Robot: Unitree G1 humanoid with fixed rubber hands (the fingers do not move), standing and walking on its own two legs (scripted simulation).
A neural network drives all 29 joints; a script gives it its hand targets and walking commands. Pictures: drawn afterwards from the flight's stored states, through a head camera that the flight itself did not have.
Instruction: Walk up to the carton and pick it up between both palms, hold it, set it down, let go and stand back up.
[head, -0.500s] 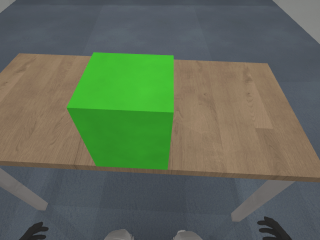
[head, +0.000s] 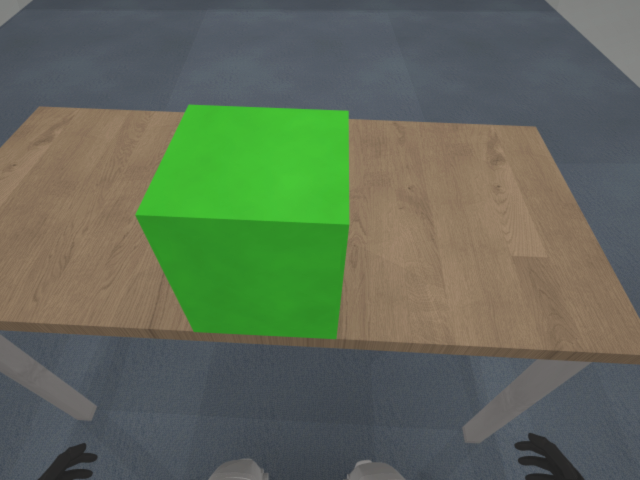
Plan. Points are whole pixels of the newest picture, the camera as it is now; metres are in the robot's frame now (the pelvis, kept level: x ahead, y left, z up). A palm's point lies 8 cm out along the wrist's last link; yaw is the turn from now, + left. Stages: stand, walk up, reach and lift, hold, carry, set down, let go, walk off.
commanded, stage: walk up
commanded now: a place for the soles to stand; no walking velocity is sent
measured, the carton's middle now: (266, 228) +0.42 +0.09 +0.07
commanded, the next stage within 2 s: none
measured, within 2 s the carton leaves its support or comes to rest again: neither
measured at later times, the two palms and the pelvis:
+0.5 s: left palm out of the picture -0.02 +0.45 -0.11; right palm out of the picture +0.05 -0.18 -0.09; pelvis -0.08 +0.12 -0.01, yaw +1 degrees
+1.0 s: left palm out of the picture -0.03 +0.43 -0.07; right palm out of the picture +0.02 -0.20 -0.08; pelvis -0.09 +0.10 +0.01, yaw -3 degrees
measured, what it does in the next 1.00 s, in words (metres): steps to the left: left foot, then right foot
